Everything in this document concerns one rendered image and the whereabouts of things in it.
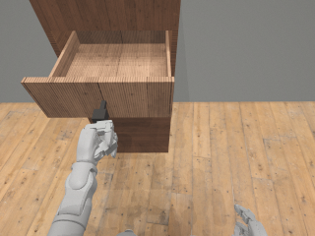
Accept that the handle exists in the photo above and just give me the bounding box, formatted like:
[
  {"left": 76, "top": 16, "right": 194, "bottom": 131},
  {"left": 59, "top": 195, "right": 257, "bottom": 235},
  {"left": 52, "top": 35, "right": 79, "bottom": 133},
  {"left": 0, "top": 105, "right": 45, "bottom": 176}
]
[{"left": 92, "top": 100, "right": 109, "bottom": 124}]

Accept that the left robot forearm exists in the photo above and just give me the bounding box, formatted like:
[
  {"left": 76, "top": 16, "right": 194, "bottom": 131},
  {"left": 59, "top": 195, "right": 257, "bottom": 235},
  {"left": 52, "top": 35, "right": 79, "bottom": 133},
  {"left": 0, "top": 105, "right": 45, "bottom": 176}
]
[{"left": 46, "top": 161, "right": 98, "bottom": 236}]

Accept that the drawer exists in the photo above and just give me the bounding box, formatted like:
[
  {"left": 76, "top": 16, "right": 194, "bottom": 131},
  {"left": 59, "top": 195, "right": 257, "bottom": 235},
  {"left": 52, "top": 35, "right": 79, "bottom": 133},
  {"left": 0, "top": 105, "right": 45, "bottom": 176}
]
[{"left": 21, "top": 30, "right": 175, "bottom": 118}]

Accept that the cabinet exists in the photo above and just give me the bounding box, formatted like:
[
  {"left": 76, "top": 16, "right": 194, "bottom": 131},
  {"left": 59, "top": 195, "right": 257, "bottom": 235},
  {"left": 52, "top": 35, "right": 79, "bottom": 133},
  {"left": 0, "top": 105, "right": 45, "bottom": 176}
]
[{"left": 29, "top": 0, "right": 181, "bottom": 153}]

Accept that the right robot hand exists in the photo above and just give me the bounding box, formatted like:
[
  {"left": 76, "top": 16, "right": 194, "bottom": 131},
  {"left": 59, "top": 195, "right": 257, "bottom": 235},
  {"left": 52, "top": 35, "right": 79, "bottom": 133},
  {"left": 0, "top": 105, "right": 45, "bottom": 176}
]
[{"left": 231, "top": 204, "right": 268, "bottom": 236}]

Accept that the left robot hand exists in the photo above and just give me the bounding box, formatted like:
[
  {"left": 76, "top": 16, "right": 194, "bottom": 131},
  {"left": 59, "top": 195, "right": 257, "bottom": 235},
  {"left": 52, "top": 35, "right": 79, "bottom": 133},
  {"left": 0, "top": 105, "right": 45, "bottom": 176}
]
[{"left": 76, "top": 120, "right": 118, "bottom": 166}]

